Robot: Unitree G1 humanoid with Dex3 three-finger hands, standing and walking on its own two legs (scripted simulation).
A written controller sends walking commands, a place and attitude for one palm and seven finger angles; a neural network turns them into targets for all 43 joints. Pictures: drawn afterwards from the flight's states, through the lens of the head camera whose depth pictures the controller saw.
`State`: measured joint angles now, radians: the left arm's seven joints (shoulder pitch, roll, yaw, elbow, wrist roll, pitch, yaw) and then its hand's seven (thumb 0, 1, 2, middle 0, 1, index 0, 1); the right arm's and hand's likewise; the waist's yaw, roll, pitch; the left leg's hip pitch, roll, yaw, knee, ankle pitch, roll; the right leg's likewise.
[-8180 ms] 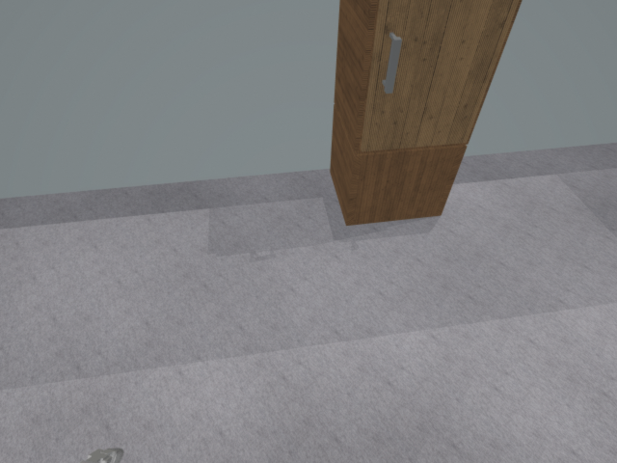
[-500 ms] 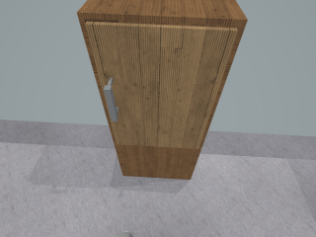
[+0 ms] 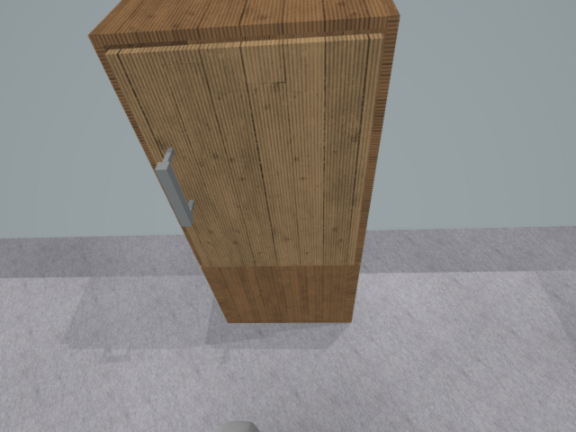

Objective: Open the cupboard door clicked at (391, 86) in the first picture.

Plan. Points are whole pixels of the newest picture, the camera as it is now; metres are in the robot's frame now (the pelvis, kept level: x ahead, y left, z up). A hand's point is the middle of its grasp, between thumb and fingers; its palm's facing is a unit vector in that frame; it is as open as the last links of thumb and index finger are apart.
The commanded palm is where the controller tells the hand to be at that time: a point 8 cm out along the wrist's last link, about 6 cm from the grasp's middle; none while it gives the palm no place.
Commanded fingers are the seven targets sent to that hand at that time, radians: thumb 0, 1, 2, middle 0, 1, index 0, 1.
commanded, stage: come to a stop and stand still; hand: left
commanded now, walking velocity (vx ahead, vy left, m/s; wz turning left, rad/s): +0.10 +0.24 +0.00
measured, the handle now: (178, 188) +0.54 +0.27 +0.00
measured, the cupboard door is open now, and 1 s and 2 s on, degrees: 0 0 0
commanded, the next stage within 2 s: look again from close up in 0.76 s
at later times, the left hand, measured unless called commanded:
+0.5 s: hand out of the picture -0.01 +0.22 -0.17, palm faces +0.08 -0.97 -0.21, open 7.4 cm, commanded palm none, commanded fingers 0.00 0.90 0.90 -0.20 -0.30 -0.20 -0.30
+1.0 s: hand out of the picture -0.01 +0.20 -0.16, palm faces +0.02 -0.98 -0.21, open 7.3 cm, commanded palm none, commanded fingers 0.00 0.90 0.90 -0.20 -0.30 -0.20 -0.30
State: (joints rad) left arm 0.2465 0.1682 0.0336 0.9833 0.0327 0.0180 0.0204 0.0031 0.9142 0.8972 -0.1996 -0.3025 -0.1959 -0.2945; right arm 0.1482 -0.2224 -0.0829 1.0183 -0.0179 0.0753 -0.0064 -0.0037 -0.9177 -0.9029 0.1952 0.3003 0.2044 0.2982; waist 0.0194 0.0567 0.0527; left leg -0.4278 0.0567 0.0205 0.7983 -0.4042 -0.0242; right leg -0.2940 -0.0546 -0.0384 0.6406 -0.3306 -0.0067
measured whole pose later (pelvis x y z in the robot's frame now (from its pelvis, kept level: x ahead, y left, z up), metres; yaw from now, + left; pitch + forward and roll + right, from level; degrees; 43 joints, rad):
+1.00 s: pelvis -0.01 +0.03 +0.01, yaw +1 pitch -1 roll +0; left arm 0.27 0.14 -0.01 1.12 0.02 -0.01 0.03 0.01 0.92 0.90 -0.20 -0.30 -0.20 -0.29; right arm 0.32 -0.14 0.00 1.07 -0.01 -0.02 -0.02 0.00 -0.91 -0.90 0.19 0.30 0.20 0.30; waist -0.01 0.03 0.04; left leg -0.16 0.03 0.06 0.51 -0.34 0.00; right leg -0.25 -0.07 -0.05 0.52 -0.25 0.04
